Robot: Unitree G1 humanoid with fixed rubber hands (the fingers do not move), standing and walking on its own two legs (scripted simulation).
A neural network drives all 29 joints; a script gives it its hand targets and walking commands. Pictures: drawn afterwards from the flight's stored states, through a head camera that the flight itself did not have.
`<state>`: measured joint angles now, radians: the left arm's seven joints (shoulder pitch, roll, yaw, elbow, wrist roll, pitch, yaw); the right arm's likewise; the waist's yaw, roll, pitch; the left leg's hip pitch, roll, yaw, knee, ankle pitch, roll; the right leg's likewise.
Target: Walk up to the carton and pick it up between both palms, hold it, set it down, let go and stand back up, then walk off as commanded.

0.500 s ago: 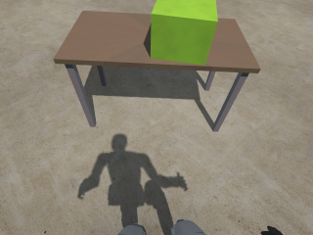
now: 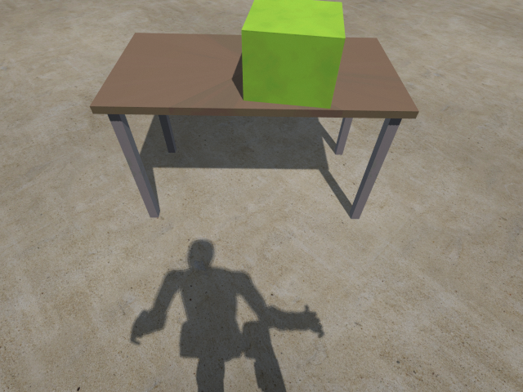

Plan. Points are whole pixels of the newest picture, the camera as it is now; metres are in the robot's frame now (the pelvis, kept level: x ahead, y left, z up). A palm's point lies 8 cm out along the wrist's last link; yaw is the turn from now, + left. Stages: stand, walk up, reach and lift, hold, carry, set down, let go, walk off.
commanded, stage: walk off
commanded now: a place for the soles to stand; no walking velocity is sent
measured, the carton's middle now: (292, 51) +1.13 -0.08 -0.01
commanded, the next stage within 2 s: stand in 0.48 s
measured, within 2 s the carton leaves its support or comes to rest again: neither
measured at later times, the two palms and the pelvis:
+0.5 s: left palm out of the picture +0.12 +0.26 -0.07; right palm out of the picture +0.10 -0.39 -0.10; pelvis +0.06 -0.06 +0.00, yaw -1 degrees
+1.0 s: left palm (90, 373) +0.17 +0.27 -0.08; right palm out of the picture +0.12 -0.38 -0.09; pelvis +0.09 -0.05 +0.00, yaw -1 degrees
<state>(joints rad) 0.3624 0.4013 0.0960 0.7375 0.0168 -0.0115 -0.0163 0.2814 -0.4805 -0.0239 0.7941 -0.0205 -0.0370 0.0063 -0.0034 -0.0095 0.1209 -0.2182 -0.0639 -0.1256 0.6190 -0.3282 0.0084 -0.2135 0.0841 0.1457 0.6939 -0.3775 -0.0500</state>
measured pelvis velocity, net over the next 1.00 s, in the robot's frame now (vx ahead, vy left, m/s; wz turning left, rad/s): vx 0.09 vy -0.05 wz -0.01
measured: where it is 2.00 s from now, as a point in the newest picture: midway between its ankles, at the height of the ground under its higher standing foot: outside the picture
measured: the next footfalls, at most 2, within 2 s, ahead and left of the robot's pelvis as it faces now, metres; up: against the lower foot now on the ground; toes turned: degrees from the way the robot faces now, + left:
right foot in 0.28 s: +0.20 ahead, -0.17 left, +0.00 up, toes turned +7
left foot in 0.58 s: +0.13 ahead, +0.10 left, +0.00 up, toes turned -7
